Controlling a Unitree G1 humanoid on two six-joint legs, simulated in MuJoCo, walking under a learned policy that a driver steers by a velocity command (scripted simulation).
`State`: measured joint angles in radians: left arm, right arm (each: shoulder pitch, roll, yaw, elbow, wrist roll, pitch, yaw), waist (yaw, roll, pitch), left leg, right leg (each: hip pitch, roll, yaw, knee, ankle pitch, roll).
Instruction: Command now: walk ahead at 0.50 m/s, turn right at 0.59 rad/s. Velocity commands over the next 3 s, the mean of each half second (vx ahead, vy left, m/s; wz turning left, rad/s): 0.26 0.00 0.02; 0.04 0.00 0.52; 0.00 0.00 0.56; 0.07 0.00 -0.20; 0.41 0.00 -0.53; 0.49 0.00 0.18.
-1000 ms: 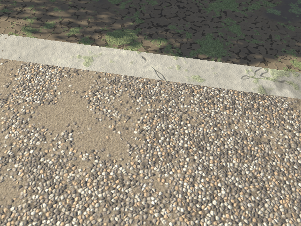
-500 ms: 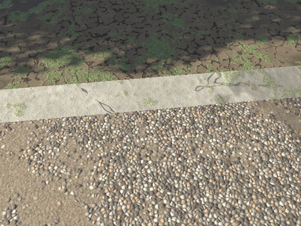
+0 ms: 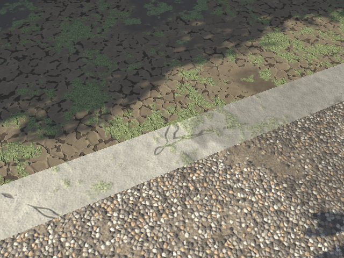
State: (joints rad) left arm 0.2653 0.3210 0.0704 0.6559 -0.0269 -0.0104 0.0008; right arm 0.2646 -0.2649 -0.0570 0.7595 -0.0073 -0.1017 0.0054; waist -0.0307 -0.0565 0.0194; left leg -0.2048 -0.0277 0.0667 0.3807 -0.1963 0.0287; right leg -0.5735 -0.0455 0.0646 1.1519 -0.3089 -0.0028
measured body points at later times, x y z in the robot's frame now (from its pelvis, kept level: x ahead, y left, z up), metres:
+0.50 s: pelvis +0.18 -0.04 +0.00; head +0.22 -0.05 +0.44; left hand +0.34 +0.23 -0.10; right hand +0.29 -0.33 -0.13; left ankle +0.18 +0.10 -0.68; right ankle +0.26 -0.15 -0.74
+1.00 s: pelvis +0.21 +0.00 +0.00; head +0.24 +0.04 +0.45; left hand +0.26 +0.33 -0.12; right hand +0.44 -0.22 -0.08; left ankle +0.20 +0.09 -0.74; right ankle +0.29 -0.15 -0.69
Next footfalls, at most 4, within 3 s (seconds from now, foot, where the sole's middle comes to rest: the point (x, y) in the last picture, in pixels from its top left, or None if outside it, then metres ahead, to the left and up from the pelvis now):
0.26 right None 0.30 -0.15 -0.78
0.68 left None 0.24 0.10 -0.78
1.18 right None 0.33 -0.10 -0.78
1.58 left None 0.16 0.12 -0.78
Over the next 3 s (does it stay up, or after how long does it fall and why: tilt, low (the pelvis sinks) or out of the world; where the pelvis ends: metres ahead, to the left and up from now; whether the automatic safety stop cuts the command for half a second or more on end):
stays up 0.68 0.06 -0.03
